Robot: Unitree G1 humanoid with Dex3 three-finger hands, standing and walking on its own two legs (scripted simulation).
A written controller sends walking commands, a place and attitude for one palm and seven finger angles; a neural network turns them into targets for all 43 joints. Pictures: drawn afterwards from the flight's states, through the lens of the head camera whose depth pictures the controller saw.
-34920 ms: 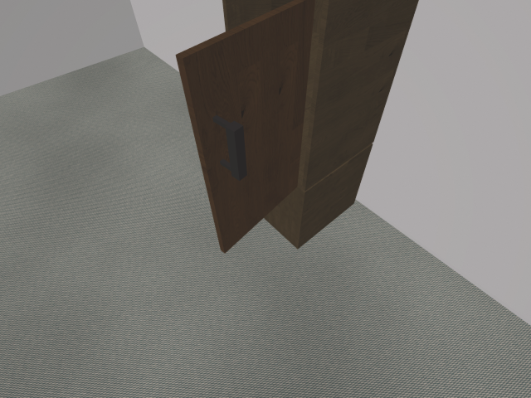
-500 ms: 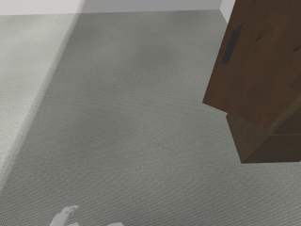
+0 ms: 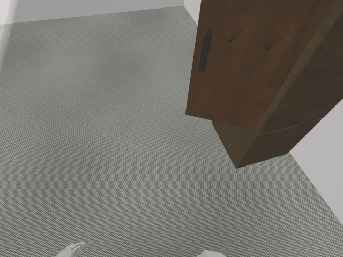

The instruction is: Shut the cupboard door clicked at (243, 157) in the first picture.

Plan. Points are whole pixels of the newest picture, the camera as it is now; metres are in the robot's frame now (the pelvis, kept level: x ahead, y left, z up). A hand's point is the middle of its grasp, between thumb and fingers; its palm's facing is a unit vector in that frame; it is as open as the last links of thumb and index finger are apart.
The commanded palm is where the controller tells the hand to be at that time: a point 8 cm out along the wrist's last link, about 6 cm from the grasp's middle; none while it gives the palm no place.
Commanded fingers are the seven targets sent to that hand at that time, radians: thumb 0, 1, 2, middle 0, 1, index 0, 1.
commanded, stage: turn to face it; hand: left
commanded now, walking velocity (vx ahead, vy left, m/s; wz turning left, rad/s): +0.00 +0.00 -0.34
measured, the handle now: (205, 49) +0.75 -0.07 +0.05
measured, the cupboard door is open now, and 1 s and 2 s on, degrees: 58 58 58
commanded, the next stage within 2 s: take the last steps up to it in 0.26 s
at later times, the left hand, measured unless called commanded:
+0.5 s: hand out of the picture +0.13 +0.18 -0.18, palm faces -0.14 -0.97 -0.18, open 7.3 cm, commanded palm none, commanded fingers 0.00 0.90 0.90 -0.20 -0.30 -0.20 -0.30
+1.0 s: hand (159, 207) +0.26 +0.05 -0.16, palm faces -0.23 -0.95 -0.19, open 7.3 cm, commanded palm none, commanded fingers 0.00 0.90 0.90 -0.20 -0.30 -0.20 -0.30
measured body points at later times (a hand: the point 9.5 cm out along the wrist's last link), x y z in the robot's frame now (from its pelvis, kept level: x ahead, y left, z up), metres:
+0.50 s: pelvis +0.04 +0.00 -0.01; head +0.07 +0.02 +0.44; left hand +0.13 +0.23 -0.17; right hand +0.06 -0.26 -0.14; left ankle +0.05 +0.10 -0.74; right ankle -0.02 -0.13 -0.70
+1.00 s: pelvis +0.14 -0.10 +0.00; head +0.17 -0.11 +0.45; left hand +0.28 +0.10 -0.15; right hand +0.04 -0.33 -0.15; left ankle +0.12 +0.03 -0.68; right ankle +0.12 -0.20 -0.74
